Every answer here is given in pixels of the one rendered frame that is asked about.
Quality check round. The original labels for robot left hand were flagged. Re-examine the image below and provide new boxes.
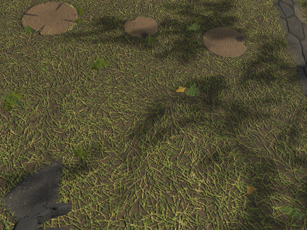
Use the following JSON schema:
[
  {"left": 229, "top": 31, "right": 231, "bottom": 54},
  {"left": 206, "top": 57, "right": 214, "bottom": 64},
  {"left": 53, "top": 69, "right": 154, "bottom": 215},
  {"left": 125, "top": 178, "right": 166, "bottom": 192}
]
[{"left": 12, "top": 202, "right": 72, "bottom": 230}]

